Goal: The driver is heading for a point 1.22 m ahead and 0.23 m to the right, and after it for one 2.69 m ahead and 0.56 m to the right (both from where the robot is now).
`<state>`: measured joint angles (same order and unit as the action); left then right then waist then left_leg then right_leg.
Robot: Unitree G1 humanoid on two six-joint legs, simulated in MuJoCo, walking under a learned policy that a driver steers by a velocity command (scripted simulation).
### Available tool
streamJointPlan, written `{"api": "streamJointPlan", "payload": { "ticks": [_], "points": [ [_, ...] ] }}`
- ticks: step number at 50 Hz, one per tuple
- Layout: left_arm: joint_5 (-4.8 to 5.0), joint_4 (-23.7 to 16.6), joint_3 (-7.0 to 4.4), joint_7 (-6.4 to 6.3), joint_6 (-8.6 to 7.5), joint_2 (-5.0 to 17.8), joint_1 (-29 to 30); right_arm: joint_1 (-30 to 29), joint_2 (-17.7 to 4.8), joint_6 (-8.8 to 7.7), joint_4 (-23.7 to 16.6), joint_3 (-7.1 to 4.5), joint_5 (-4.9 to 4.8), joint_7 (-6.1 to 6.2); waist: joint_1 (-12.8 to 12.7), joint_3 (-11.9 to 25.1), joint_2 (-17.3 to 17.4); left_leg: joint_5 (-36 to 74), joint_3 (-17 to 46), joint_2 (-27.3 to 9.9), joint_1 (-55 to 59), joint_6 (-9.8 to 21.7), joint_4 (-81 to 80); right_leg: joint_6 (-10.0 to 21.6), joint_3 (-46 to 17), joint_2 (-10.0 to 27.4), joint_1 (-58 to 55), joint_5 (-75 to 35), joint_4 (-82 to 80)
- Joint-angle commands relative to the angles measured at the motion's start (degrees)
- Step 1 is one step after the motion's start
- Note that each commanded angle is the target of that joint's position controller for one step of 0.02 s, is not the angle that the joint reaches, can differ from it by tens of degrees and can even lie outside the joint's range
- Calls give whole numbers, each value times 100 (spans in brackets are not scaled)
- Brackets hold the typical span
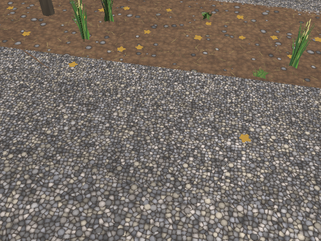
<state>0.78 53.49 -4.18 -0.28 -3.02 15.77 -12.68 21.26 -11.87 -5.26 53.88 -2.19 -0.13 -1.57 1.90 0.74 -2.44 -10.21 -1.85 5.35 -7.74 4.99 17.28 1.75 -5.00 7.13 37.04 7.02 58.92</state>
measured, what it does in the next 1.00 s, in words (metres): goes down: right foot 0.19 m lower, then left foot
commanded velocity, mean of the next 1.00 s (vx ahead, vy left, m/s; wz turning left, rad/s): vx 0.50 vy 0.00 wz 0.00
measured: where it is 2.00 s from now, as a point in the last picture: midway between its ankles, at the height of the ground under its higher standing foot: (202, 165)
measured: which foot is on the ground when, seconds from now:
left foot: down 0.00-0.42, up 0.44-0.86, down 0.88-1.00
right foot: up 0.00-0.40, down 0.42-0.90, up 0.92-1.00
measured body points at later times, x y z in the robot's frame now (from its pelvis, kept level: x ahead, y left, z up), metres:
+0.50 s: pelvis +0.32 -0.14 -0.21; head +0.36 -0.16 +0.24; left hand +0.46 +0.10 -0.33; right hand +0.26 -0.40 -0.35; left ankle +0.13 +0.07 -0.65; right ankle +0.38 -0.24 -0.93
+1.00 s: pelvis +0.58 -0.10 -0.20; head +0.61 -0.09 +0.25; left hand +0.59 +0.17 -0.35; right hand +0.74 -0.36 -0.30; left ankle +0.66 -0.03 -0.93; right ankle +0.46 -0.25 -0.84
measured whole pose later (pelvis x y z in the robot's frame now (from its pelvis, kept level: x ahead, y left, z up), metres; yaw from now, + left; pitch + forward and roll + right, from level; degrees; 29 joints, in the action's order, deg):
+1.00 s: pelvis +0.58 -0.10 -0.20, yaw +0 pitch +1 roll -1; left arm 1.3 58.1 -2.9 -0.3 -3.2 15.4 -17.6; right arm 8.4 -13.4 -4.7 43.5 -3.6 -0.3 -2.4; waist -1.3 -1.1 -1.0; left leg -9.5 -2.5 1.5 -23.7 3.9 31.6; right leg 2.9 -1.9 0.2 19.7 24.6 65.0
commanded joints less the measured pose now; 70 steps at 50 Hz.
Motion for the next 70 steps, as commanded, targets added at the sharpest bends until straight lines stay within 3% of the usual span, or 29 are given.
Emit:
{"api": "streamJointPlan", "payload": {
  "ticks": [1,6,14,17,19,20,21,22,23,24,25,26,27,28,31,37,40,42,44,45,46,48,50,52,57,60,64,67,70],
  "points": [
    [132,-478,-176,64,-99,458,368,329,-797,-178,-127,-163,-85,191,-100,-528,594,71,1631,-1813,519,915,-772,12,-394,282,1393,-924,-635],
    [-120,-680,-84,269,-197,181,875,698,-834,-110,-35,-110,-76,465,39,-424,534,-189,1047,-1526,-290,721,161,69,-35,-44,469,-3085,-2002],
    [-30,-1190,140,709,-224,99,1905,1308,-823,179,-171,-74,-104,601,470,-820,578,-740,1297,-1766,202,452,2073,187,-7,15,1099,-3127,-2496],
    [62,-999,163,694,-207,141,1499,1186,-832,302,-268,-86,-138,567,454,-636,588,-403,986,-1553,-152,164,2730,93,130,-14,-445,-3384,-3280],
    [56,-466,-8,546,-222,486,174,1070,-852,328,-241,-109,-158,495,-83,-197,476,518,881,-1336,214,-34,4446,67,255,20,-1594,-3534,-3901],
    [-16,-158,-121,473,-225,631,-908,959,-920,248,-100,-166,-154,404,-712,369,212,634,683,-1037,-515,-207,5951,203,354,40,-3371,-4171,-4242],
    [-94,206,-129,447,-205,878,-1905,960,-700,173,-42,-156,-177,330,-1160,574,-598,-2851,452,-276,-2050,-565,8606,510,21,503,-5021,-4884,-3828],
    [-275,297,-80,438,-235,1241,-2087,1861,-230,36,-11,-74,-203,235,-637,1256,-1846,-4463,1314,-116,-3880,-594,10018,608,-158,933,-6739,-7316,-1433],
    [-116,402,-245,370,-159,1434,-2325,2138,-434,-143,-201,-28,-366,181,-717,2037,-2512,-3956,1713,-203,-4657,-692,10169,1190,-1102,1370,-7198,-7233,-1353],
    [-27,280,-238,336,-68,1194,-2290,1535,-618,-188,-464,-19,-438,216,-894,2361,-1360,-3312,1484,-546,-5252,-565,9370,1476,-1803,1671,-7093,-3617,-2246],
    [-30,323,-254,310,-5,1261,-1789,1090,-483,-170,-608,9,-494,338,-578,1991,-750,-2515,905,-780,-5197,-547,9475,1672,-2668,1904,-5887,-1254,-3267],
    [-117,-101,7,298,-114,640,-742,373,-760,-64,-662,-115,-366,479,-326,1102,217,-1085,688,-1063,-4771,-319,8211,1374,-2385,1637,-4174,-506,-3957],
    [-251,-113,0,286,-225,741,-322,421,-575,55,-709,-72,-360,508,-52,833,-581,-826,917,-1192,-4509,-290,8035,1646,-2774,2020,-3238,-819,-3839],
    [-203,-147,82,283,-304,477,131,400,-461,198,-667,-73,-184,497,210,117,-269,-509,904,-1435,-3803,-427,6944,1372,-2008,1540,-1894,-1599,-4013],
    [-206,-22,81,112,-353,461,-132,-244,-430,163,-923,-114,11,406,68,-214,-489,279,803,-1472,-3156,-637,4534,1241,-758,716,-1500,-2180,-4329],
    [87,355,-27,-48,-148,632,-998,-1593,-320,132,-1247,-64,-41,112,-435,-240,-66,1153,330,-1009,-2820,-336,2100,1026,-261,700,-2900,-1764,-4427],
    [87,499,-58,-76,-33,730,-1150,-2242,-452,61,-1561,-125,-67,-14,-528,-564,141,899,317,-931,-3022,-156,1565,876,-268,818,-3466,-1523,-4363],
    [55,536,-86,-72,68,785,-1112,-2019,-502,46,-1572,-172,-74,-59,-357,-378,1,562,126,-778,-2528,-20,1413,787,-176,803,-3704,-1989,-4001],
    [9,429,-23,-49,128,649,-887,-697,-852,39,-1177,-391,-23,-54,227,390,167,1052,83,-630,-423,240,1407,548,245,249,-3170,-2731,-2582],
    [-107,308,78,-48,94,409,-1024,252,-1262,62,-1039,-510,-15,-29,454,1222,854,956,1447,-1633,1377,727,1405,298,616,-311,-1882,-1058,-736],
    [-70,273,224,23,-27,-68,-1425,629,-1493,65,-906,-544,-83,-86,357,1866,2067,-704,3949,-2624,2690,1445,441,108,350,-1076,-143,2387,1011],
    [161,110,7,45,-184,703,-617,-85,-1012,40,-1079,-381,-57,-73,272,573,1141,-897,3377,-2455,1513,1039,-55,223,-35,-593,730,1997,1485],
    [2,113,-27,-81,-113,586,-436,-817,-849,-2,-1192,-320,38,-79,-111,146,497,740,2247,-2085,126,871,-257,138,7,-188,-4,1287,885],
    [-4,126,-34,-102,7,421,-569,-986,-698,-57,-1137,-291,54,-57,-319,255,635,938,1720,-1837,-318,799,-502,113,-20,-2,-632,1125,242],
    [-155,-225,-24,-98,48,236,256,-393,-1060,-12,-713,-425,55,120,-186,208,438,1228,1303,-1801,-141,904,-857,-46,133,-60,-362,-10,-853],
    [-22,-87,-112,12,41,364,84,-47,-940,-27,-521,-422,78,98,-226,256,472,1040,1189,-1872,-1,915,-630,-49,82,-53,-136,-741,-347],
    [117,-621,-215,133,-41,601,1290,768,-801,-58,-180,-371,-15,175,95,-378,696,51,1729,-2159,1348,779,-332,51,-431,111,1771,-826,-889],
    [95,-823,-197,274,-171,471,1612,1178,-993,-41,-90,-423,-19,330,236,-422,815,-41,1974,-2393,1917,847,-6,20,-508,146,2535,-783,-1121],
    [-89,-872,-105,412,-150,165,1670,834,-822,-9,-192,-325,-73,501,202,-630,723,-509,1235,-1968,244,700,386,-85,-99,1,1138,-2489,-1872]
  ]
}}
